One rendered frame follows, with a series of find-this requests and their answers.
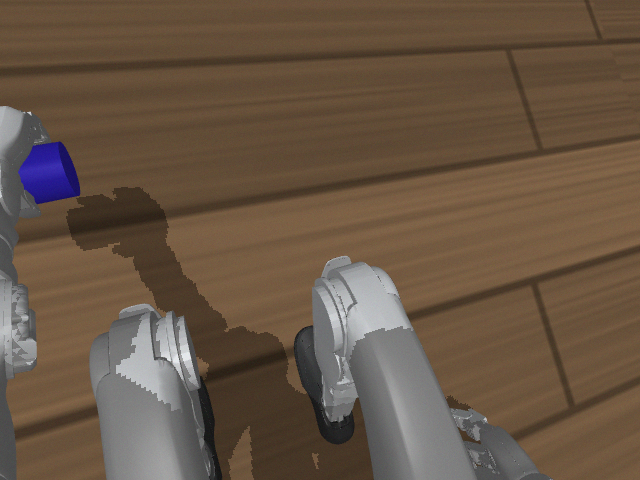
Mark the right robot foot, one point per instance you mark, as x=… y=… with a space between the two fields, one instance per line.
x=311 y=379

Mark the right robot hand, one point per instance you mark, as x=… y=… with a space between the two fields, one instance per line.
x=500 y=456

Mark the left robot arm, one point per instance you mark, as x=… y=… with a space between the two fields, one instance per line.
x=18 y=345

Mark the left robot foot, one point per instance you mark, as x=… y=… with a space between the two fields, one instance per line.
x=209 y=423

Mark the can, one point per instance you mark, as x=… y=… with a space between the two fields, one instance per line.
x=48 y=173

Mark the left robot hand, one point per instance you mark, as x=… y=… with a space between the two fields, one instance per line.
x=19 y=132

